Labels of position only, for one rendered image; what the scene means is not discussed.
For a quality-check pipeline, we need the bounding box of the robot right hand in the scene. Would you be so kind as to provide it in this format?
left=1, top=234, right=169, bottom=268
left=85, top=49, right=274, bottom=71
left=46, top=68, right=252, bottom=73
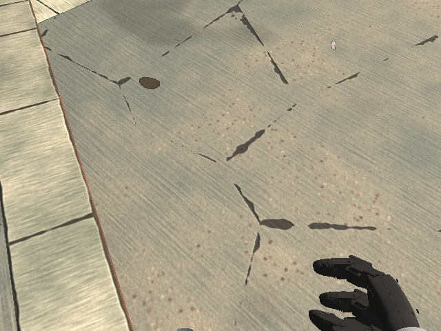
left=309, top=255, right=420, bottom=331

